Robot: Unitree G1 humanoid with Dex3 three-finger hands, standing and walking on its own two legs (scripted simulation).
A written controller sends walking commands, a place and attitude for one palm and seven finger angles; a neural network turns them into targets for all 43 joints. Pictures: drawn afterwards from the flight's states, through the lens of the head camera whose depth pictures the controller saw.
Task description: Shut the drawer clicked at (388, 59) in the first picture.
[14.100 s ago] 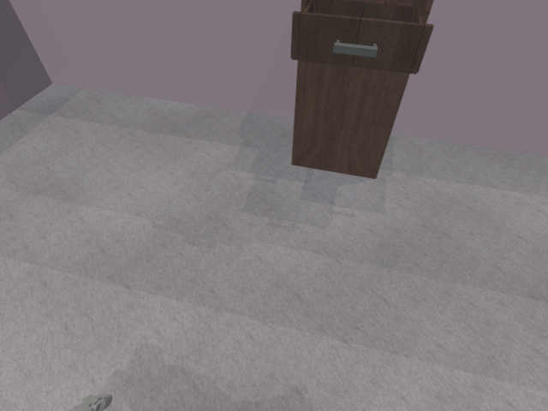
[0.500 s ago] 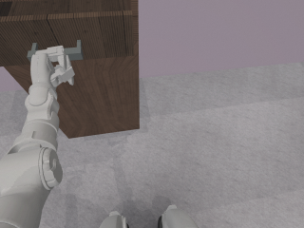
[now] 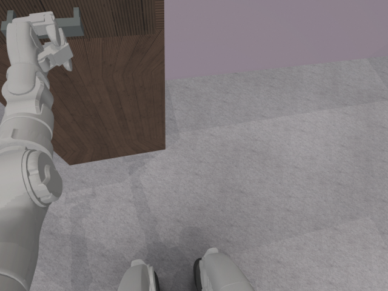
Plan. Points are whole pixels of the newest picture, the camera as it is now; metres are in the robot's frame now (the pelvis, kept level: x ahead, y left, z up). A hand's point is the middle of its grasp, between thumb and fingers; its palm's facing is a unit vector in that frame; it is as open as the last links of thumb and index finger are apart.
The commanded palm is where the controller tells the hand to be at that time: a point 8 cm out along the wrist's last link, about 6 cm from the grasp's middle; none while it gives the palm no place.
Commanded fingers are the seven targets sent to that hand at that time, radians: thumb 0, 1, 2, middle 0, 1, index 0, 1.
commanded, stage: push the drawer shut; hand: left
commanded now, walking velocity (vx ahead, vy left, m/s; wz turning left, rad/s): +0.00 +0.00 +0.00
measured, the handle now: (45, 21) +0.64 +0.20 +0.10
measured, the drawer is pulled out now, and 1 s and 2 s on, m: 0.02 0.00 0.00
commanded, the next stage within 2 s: pull the fist back off the drawer in 0.36 s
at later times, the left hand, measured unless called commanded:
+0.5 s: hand (59, 38) +0.59 +0.17 +0.10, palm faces +0.07 -1.00 -0.04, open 3.1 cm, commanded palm +0.61 +0.20 +0.10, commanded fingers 0.00 0.90 0.90 -1.40 -1.60 -1.40 -1.60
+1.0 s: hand (68, 42) +0.58 +0.16 +0.10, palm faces +0.08 -1.00 -0.02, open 3.1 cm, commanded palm +0.55 +0.19 +0.10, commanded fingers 0.00 0.90 0.90 -1.40 -1.60 -1.40 -1.60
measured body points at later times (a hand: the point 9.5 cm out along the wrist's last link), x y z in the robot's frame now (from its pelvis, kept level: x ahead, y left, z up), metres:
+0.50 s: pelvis -0.01 +0.00 -0.01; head +0.16 +0.03 +0.40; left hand +0.58 +0.23 +0.11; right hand -0.08 -0.25 -0.10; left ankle +0.01 +0.10 -0.68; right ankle +0.02 -0.12 -0.68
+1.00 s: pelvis +0.00 +0.01 +0.00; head +0.16 +0.03 +0.41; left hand +0.57 +0.21 +0.10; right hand -0.07 -0.24 -0.10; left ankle +0.01 +0.10 -0.68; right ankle +0.02 -0.12 -0.68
